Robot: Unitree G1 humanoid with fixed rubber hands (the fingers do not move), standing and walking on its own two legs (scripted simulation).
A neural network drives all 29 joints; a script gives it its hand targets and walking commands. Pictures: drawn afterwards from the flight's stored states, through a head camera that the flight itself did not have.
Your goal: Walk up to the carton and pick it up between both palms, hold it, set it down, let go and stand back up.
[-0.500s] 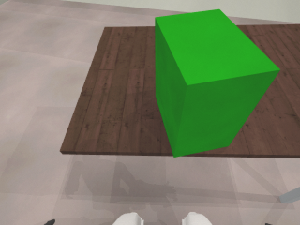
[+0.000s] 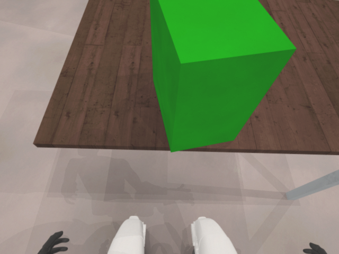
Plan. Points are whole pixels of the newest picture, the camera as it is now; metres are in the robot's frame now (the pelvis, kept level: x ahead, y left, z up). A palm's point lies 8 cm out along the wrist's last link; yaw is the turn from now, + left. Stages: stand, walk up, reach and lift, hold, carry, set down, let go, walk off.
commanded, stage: walk up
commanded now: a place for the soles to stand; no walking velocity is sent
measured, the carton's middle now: (198, 70) +0.46 -0.03 +0.14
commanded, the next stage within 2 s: stand in 1.72 s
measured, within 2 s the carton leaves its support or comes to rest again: neither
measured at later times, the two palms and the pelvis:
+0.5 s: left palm out of the picture +0.05 +0.26 -0.10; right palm out of the picture +0.08 -0.36 -0.11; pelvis -0.03 -0.06 +0.00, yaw +3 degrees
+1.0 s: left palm out of the picture +0.01 +0.28 -0.11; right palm out of the picture +0.06 -0.33 -0.09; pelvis -0.05 -0.04 +0.01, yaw +4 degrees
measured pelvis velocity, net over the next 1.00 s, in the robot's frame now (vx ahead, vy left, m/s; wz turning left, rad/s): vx -0.05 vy -0.04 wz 0.06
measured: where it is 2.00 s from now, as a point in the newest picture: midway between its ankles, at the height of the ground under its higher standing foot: outside the picture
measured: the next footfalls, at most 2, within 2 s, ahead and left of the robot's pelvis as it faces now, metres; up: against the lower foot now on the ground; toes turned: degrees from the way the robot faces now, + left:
right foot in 0.04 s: +0.03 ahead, -0.16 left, +0.00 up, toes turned +4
left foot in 0.34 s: +0.04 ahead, +0.08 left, +0.00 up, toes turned +0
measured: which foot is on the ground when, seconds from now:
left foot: down 0.00-0.06, up 0.08-0.32, down 0.34-1.00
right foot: up 0.00-0.02, down 0.04-1.00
